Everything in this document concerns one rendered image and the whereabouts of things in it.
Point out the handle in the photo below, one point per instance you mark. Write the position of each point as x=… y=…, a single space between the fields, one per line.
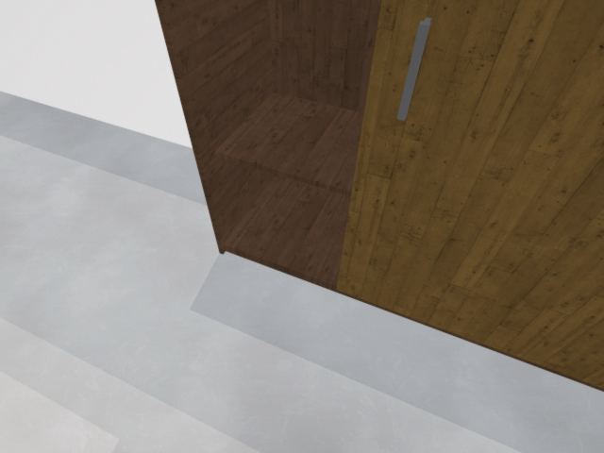
x=416 y=56

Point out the wardrobe door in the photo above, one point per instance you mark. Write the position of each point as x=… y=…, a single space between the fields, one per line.
x=483 y=212

